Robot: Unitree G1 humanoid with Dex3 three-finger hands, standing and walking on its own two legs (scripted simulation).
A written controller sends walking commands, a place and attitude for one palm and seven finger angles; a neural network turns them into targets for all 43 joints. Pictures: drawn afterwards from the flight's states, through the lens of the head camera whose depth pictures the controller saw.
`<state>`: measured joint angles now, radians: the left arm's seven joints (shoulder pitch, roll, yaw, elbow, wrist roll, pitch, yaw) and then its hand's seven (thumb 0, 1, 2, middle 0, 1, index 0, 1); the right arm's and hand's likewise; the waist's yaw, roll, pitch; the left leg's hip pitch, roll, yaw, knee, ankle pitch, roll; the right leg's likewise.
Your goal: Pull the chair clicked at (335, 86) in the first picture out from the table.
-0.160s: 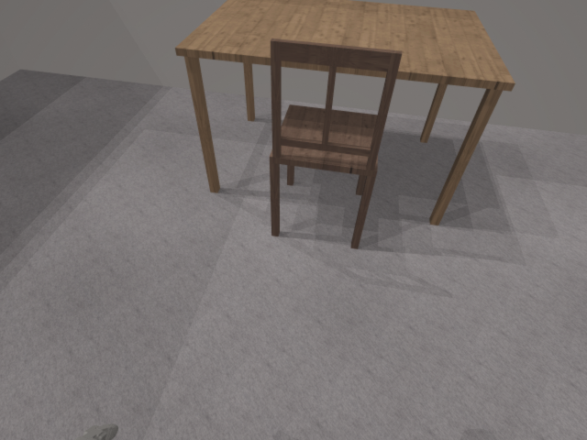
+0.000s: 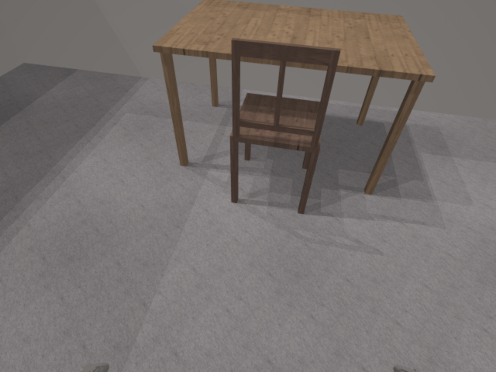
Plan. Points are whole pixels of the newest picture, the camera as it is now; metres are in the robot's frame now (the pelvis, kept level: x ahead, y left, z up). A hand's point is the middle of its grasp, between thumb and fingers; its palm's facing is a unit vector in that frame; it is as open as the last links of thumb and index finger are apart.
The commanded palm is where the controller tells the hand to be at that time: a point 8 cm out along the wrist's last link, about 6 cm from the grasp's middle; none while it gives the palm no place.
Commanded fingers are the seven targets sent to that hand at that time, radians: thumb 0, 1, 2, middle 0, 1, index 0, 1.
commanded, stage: stand and wait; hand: left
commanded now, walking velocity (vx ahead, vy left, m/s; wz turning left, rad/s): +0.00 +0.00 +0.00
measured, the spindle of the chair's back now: (279, 94) +1.10 -0.06 -0.10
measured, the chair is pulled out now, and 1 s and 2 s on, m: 0.00 0.00 0.00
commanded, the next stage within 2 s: look at it before walking up in 0.66 s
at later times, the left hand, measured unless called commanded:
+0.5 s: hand out of the picture +0.05 +0.24 -0.15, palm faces -0.04 -0.94 -0.33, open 7.4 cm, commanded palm none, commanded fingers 0.00 0.90 0.90 -0.20 -0.30 -0.20 -0.30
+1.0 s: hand out of the picture +0.07 +0.23 -0.15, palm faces -0.04 -0.94 -0.33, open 7.4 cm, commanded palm none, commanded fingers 0.00 0.90 0.90 -0.20 -0.30 -0.20 -0.30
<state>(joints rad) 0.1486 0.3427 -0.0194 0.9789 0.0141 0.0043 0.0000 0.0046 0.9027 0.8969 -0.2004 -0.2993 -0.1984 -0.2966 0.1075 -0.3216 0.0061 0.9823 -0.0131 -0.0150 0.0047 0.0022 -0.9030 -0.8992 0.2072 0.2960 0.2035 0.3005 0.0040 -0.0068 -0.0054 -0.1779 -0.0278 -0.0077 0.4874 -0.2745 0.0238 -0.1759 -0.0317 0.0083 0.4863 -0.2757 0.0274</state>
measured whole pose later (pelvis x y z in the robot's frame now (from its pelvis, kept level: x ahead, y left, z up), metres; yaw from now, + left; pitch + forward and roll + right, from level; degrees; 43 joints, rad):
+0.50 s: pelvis -0.01 -0.01 +0.01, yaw +0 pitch -2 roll +0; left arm 0.17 0.35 -0.01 1.08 0.01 0.00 0.00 0.00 0.90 0.90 -0.20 -0.30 -0.20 -0.30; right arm 0.15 -0.34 0.00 1.10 -0.01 -0.01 0.00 0.00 -0.90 -0.90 0.21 0.30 0.20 0.30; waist 0.00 -0.01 0.02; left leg -0.16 -0.01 -0.01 0.42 -0.22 0.01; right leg -0.16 -0.01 0.00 0.42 -0.22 0.01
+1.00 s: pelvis -0.01 -0.02 +0.01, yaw +0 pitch -2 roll +0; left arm 0.15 0.34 -0.01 1.08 0.01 -0.01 0.00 0.00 0.90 0.90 -0.20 -0.30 -0.20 -0.30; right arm 0.12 -0.33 0.00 1.11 -0.01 -0.01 0.00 0.00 -0.90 -0.90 0.21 0.30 0.20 0.30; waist 0.00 -0.01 0.02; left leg -0.14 0.00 -0.01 0.38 -0.21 -0.01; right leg -0.15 0.00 0.00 0.39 -0.22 0.00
